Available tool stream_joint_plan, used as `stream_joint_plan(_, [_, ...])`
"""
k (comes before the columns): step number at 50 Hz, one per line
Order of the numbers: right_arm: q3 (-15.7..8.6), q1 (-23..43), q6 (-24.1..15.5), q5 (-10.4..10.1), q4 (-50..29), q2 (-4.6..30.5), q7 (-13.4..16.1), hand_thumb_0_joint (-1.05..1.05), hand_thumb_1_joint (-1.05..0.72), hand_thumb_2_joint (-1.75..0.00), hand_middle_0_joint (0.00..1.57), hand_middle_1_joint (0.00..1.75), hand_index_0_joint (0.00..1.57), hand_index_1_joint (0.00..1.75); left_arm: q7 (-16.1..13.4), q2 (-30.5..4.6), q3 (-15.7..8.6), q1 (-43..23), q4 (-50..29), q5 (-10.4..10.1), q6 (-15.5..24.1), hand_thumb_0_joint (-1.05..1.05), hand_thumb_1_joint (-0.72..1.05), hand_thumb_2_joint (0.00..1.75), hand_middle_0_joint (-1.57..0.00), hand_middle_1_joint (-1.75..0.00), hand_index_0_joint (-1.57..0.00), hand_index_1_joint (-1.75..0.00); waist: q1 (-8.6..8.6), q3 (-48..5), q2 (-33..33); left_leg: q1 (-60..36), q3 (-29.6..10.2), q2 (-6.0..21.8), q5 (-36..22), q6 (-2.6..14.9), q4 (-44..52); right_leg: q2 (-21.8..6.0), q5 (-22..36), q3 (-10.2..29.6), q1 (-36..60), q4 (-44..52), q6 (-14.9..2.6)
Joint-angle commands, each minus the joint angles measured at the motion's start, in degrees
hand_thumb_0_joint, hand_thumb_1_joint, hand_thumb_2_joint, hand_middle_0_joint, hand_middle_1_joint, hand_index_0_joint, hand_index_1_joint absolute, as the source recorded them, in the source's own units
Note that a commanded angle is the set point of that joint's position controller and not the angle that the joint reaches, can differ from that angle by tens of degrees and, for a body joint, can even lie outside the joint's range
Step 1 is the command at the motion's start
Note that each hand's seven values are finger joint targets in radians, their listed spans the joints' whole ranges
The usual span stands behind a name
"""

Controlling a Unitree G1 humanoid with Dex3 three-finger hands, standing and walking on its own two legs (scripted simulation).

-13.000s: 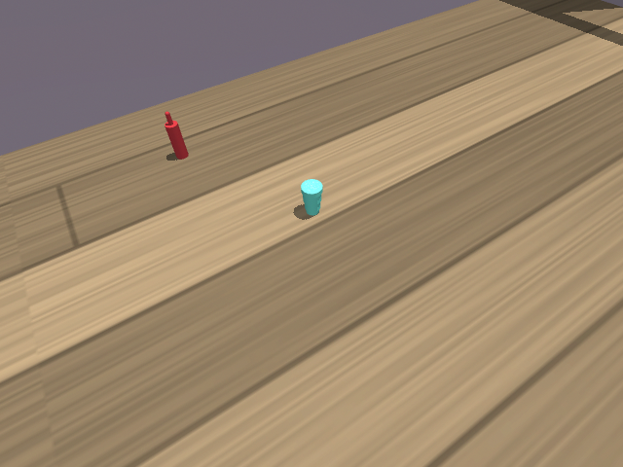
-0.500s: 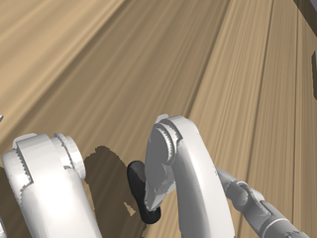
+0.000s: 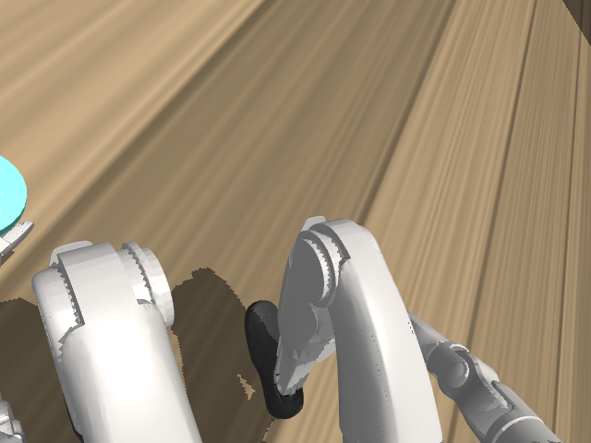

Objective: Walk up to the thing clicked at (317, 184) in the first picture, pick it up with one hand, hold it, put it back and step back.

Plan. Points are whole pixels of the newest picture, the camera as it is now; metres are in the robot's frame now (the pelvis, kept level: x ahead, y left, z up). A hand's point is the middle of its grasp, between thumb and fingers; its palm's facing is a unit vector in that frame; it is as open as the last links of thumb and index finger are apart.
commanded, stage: settle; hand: left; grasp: from the side
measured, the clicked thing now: out of the picture +0.38 +0.30 -0.19
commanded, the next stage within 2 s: lift in 1.60 s
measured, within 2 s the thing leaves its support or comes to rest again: neither
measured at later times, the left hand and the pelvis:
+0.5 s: hand out of the picture +0.35 +0.32 -0.05, palm faces +0.41 -0.91 -0.03, open 11.4 cm; pelvis +0.01 -0.01 +0.03, yaw +5 degrees
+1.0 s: hand out of the picture +0.36 +0.31 +0.02, palm faces +0.39 -0.92 -0.04, open 11.4 cm; pelvis +0.02 -0.02 +0.06, yaw +9 degrees
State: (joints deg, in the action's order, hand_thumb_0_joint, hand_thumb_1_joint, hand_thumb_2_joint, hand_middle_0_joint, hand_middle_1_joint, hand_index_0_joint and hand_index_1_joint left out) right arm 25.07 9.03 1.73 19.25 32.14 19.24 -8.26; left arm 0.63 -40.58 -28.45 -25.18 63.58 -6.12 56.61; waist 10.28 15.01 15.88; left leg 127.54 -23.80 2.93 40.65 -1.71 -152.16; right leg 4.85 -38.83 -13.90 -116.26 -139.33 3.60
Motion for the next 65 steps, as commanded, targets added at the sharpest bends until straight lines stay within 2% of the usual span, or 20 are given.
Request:
stream_joint_plan(1, [-10.1, -2.6, 0.5, -1.0, -1.5, 19.8, 1.3, 0.0, -0.92, -0.91, 0.2, 0.3, 0.2, 0.3, -0.8, -12.0, -1.7, -14.4, -21.2, -1.5, 4.9, 0.0, 0.25, 1.25, -1.21, -1.32, -1.19, -1.35, 3.16, -39.4, -41.8, -29.6, 9.0, 3.0, -9.1, -0.9, 22.0, 1.6, 14.3, -4.1, 11.6, 9.8, -5.06])
stream_joint_plan(2, [-10.7, -2.7, 0.5, -1.6, -1.4, 19.2, 1.3, 0.0, -0.92, -0.91, 0.2, 0.3, 0.2, 0.3, -0.7, -11.5, -1.2, -14.3, -22.4, -1.5, 4.0, 0.0, 0.22, 1.24, -1.19, -1.31, -1.18, -1.34, 2.54, -39.8, -41.3, -29.4, 9.4, 2.9, -8.5, -0.68, 22.0, 1.6, 13.7, -3.6, 10.5, 10.1, -5.17])
stream_joint_plan(3, [-11.1, -3.0, 0.4, -1.9, -1.6, 19.4, 1.2, 0.0, -0.92, -0.91, 0.2, 0.3, 0.2, 0.3, -0.4, -9.2, 0.7, -15.1, -22.2, -1.8, 3.3, 0.0, 0.21, 1.25, -1.22, -1.33, -1.2, -1.36, 3.67, -39.5, -40.7, -28.5, 9.2, 2.7, -8.5, -0.63, 22.3, 1.5, 13.8, -3.8, 10.4, 10.0, -5.1])
stream_joint_plan(4, [-11.6, -3.8, 0.3, -2.2, -1.6, 19.1, 1.2, 0.0, -0.91, -0.9, 0.2, 0.3, 0.2, 0.3, -0.4, -8.7, 0.2, -14.1, -23.3, -2.2, 2.5, 0.0, 0.21, 1.25, -1.22, -1.33, -1.2, -1.36, 2.95, -41.0, -39.7, -28.4, 9.6, 2.5, -9.0, -0.47, 22.4, 1.5, 14.3, -3.6, 11.5, 10.5, -5.09])
stream_joint_plan(8, [-14.2, -4.2, 0.0, -4.1, -1.9, 18.2, 1.2, 0.0, -0.91, -0.9, 0.2, 0.3, 0.2, 0.3, 1.3, -3.9, 3.0, -9.8, -23.9, -2.4, -1.0, 0.0, 0.23, 1.26, -1.24, -1.35, -1.23, -1.37, 0.94, -40.3, -36.6, -25.8, 10.4, 2.0, -6.0, 0.11, 23.8, 1.2, 11.7, -2.9, 9.2, 11.5, -5.15])
stream_joint_plan(13, [-17.0, -6.6, -0.4, -6.9, -0.9, 16.1, 1.3, 0.0, -0.9, -0.9, 0.2, 0.3, 0.2, 0.3, 2.9, -0.2, 5.5, -13.8, -29.4, -3.8, -4.6, 0.0, 0.21, 1.24, -1.22, -1.34, -1.22, -1.36, -0.21, -42.7, -35.3, -23.9, 12.0, 1.2, -1.2, 1.0, 25.4, 0.8, 7.7, -1.4, 7.0, 13.1, -5.39])
stream_joint_plan(15, [-18.1, -7.5, 0.0, -8.0, 0.3, 15.9, 1.7, 0.0, -0.9, -0.9, 0.2, 0.3, 0.2, 0.3, 3.1, -1.5, 3.0, -9.8, -26.5, -4.0, -6.5, 0.0, 0.18, 1.23, -1.22, -1.32, -1.21, -1.35, -1.97, -42.0, -33.1, -23.2, 12.6, 1.0, -1.1, 1.26, 25.9, 0.7, 6.8, -0.7, 6.1, 13.7, -5.42])
stream_joint_plan(17, [-18.8, -8.1, 0.1, -8.6, -0.2, 15.0, 1.9, 0.0, -0.89, -0.9, 0.2, 0.3, 0.2, 0.3, 3.3, -1.3, 3.3, -16.0, -34.1, -4.3, -6.5, 0.0, 0.2, 1.24, -1.22, -1.33, -1.21, -1.35, -2.27, -45.6, -34.8, -25.1, 12.7, 1.0, -2.8, 1.1, 26.6, 0.3, 8.2, -0.2, 6.5, 13.3, -5.66])
stream_joint_plan(19, [-19.7, -8.3, 0.2, -9.5, -0.3, 14.2, 2.2, 0.0, -0.9, -0.9, 0.2, 0.3, 0.2, 0.3, 3.3, -1.6, 2.4, -14.5, -34.2, -4.3, -7.8, 0.0, 0.15, 1.24, -1.24, -1.35, -1.23, -1.37, -3.62, -46.9, -35.3, -25.3, 13.5, 0.7, -1.6, 1.26, 27.6, 0.1, 6.6, 0.6, 6.0, 13.8, -5.92])
stream_joint_plan(28, [-22.9, -11.6, 0.4, -11.9, 1.2, 12.0, 3.5, 0.0, -0.9, -0.9, 0.2, 0.3, 0.2, 0.3, 7.2, 1.3, 1.9, -13.9, -38.0, -6.2, -11.4, 0.0, 0.03, 1.21, -1.18, -1.3, -1.17, -1.33, -4.52, -52.3, -32.2, -26.0, 16.2, 0.1, -6.5, 1.77, 28.2, -0.7, 9.2, 3.3, 8.7, 15.8, -5.87])
stream_joint_plan(29, [-23.2, -12.2, 0.6, -12.3, 1.7, 11.9, 3.7, 0.0, -0.9, -0.9, 0.2, 0.3, 0.2, 0.3, 7.4, -0.1, 0.0, -11.2, -35.0, -6.3, -12.1, 0.0, 0.03, 1.21, -1.17, -1.3, -1.16, -1.33, -5.4, -52.4, -31.0, -25.2, 16.6, 0.0, -5.3, 1.97, 28.4, -0.7, 7.7, 3.7, 8.6, 16.3, -5.86])
stream_joint_plan(33, [-24.1, -13.0, 0.1, -13.0, 2.0, 10.8, 4.1, 0.0, -0.9, -0.9, 0.2, 0.3, 0.2, 0.3, 9.3, 2.1, 1.1, -14.7, -37.6, -7.4, -13.0, 0.0, 0.02, 1.21, -1.17, -1.3, -1.16, -1.33, -5.29, -54.9, -28.6, -24.2, 18.0, -0.2, -6.9, 2.34, 27.8, -1.1, 8.9, 5.3, 11.3, 18.4, -5.46])
stream_joint_plan(35, [-24.3, -13.6, 0.1, -13.6, 2.1, 10.3, 4.4, 0.0, -0.9, -0.9, 0.2, 0.3, 0.2, 0.3, 9.9, 0.6, -1.3, -9.8, -34.5, -7.5, -13.9, 0.0, -0.01, 1.2, -1.18, -1.3, -1.17, -1.33, -6.6, -55.0, -26.3, -23.9, 18.3, -0.2, -7.2, 2.5, 28.4, -1.2, 8.4, 5.7, 11.9, 18.9, -5.36])
stream_joint_plan(39, [-25.4, -14.0, -0.5, -14.0, 2.0, 10.2, 4.8, 0.0, -0.9, -0.9, 0.2, 0.3, 0.2, 0.3, 11.4, 2.7, -0.2, -14.5, -38.8, -8.0, -15.0, 0.0, 0.0, 1.2, -1.18, -1.3, -1.18, -1.33, -6.19, -58.1, -27.3, -26.3, 18.8, -0.2, -10.6, 2.43, 28.9, -1.5, 11.5, 6.0, 13.6, 19.1, -5.35])
stream_joint_plan(41, [-25.8, -15.0, -0.4, -14.3, 2.7, 10.1, 5.1, 0.0, -0.91, -0.9, 0.2, 0.3, 0.2, 0.3, 11.3, 0.8, -2.8, -11.3, -36.5, -7.6, -15.7, 0.0, -0.04, 1.2, -1.18, -1.31, -1.18, -1.34, -7.15, -56.9, -25.6, -24.8, 19.2, -0.1, -10.5, 2.65, 29.3, -1.7, 11.0, 6.5, 14.5, 19.9, -5.15])
stream_joint_plan(44, [-26.4, -15.2, -0.6, -14.5, 2.4, 9.6, 5.2, 0.0, -0.91, -0.91, 0.2, 0.3, 0.2, 0.3, 11.5, 1.0, -3.3, -14.1, -39.0, -7.9, -15.9, 0.0, -0.06, 1.21, -1.19, -1.31, -1.18, -1.34, -7.47, -58.5, -25.5, -25.4, 19.6, -0.1, -8.9, 2.61, 30.1, -1.8, 9.1, 7.2, 15.1, 21.4, -5.17])
stream_joint_plan(45, [-26.4, -14.5, -0.8, -14.5, 2.0, 9.3, 5.4, 0.0, -0.91, -0.9, 0.2, 0.3, 0.2, 0.3, 11.9, 2.5, -2.0, -14.6, -40.1, -8.0, -16.0, 0.0, -0.02, 1.21, -1.18, -1.31, -1.17, -1.33, -7.67, -59.2, -26.4, -26.0, 19.9, -0.2, -10.0, 2.63, 30.2, -1.8, 10.1, 7.4, 15.5, 21.4, -5.22])
stream_joint_plan(48, [-26.8, -15.6, -1.1, -14.6, 2.6, 9.3, 5.5, 0.0, -0.91, -0.9, 0.2, 0.3, 0.2, 0.3, 11.9, 2.2, -2.7, -13.4, -38.6, -7.0, -16.8, 0.0, -0.03, 1.21, -1.19, -1.31, -1.18, -1.34, -7.63, -59.4, -26.7, -28.3, 19.7, -0.1, -11.6, 2.5, 31.1, -1.9, 11.3, 7.0, 14.4, 20.8, -5.52])
stream_joint_plan(61, [-27.6, -15.8, -2.5, -15.0, 3.2, 8.5, 6.1, 0.0, -0.91, -0.91, 0.2, 0.3, 0.2, 0.3, 12.5, 2.5, -2.6, -15.6, -36.0, -6.4, -17.2, 0.0, -0.04, 1.27, -1.23, -1.36, -1.22, -1.39, -7.5, -56.1, -25.4, -28.6, 20.4, -0.5, -5.2, 2.61, 35.0, -2.4, 4.2, 7.9, 12.4, 24.7, -5.7])
stream_joint_plan(65, [-27.8, -15.9, -3.1, -15.1, 2.7, 8.6, 6.3, 0.0, -0.91, -0.91, 0.2, 0.3, 0.2, 0.3, 13.0, 3.6, -1.5, -18.6, -37.5, -6.4, -17.2, 0.0, -0.02, 1.27, -1.24, -1.36, -1.23, -1.39, -7.03, -58.3, -27.2, -31.9, 20.3, -0.6, -8.1, 2.38, 35.5, -2.5, 7.2, 7.5, 12.0, 23.9, -6.03])
